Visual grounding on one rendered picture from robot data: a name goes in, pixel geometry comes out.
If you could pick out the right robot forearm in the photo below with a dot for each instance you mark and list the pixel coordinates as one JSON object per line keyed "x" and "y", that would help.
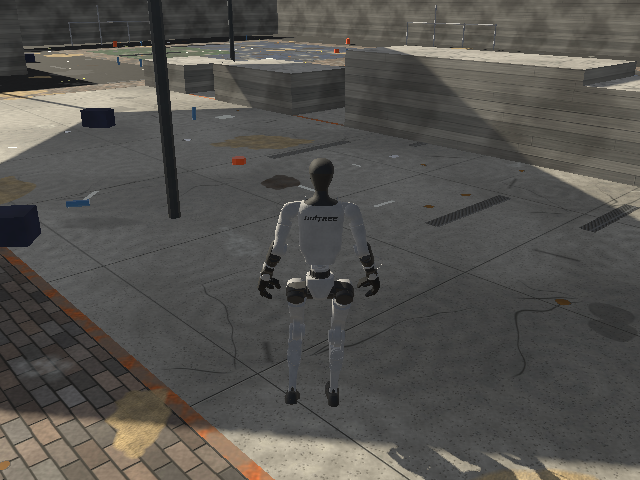
{"x": 369, "y": 265}

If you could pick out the robot right hand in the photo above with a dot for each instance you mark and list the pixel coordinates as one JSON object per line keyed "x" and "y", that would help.
{"x": 366, "y": 282}

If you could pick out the left robot forearm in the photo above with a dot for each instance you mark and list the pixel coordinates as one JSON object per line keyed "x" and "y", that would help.
{"x": 269, "y": 265}

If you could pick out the robot left upper arm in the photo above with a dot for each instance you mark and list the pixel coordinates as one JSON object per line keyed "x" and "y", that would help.
{"x": 288, "y": 211}

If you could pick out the robot left foot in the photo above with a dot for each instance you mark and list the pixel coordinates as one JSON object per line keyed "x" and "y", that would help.
{"x": 291, "y": 397}

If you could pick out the robot right foot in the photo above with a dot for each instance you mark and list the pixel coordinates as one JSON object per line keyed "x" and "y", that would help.
{"x": 333, "y": 398}

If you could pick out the robot right upper arm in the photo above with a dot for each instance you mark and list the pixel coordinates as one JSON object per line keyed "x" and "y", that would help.
{"x": 352, "y": 212}

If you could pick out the robot left hand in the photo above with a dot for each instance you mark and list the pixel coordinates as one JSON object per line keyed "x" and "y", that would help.
{"x": 269, "y": 284}

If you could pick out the robot foot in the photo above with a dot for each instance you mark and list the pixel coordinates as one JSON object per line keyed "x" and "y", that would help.
{"x": 291, "y": 397}
{"x": 333, "y": 398}

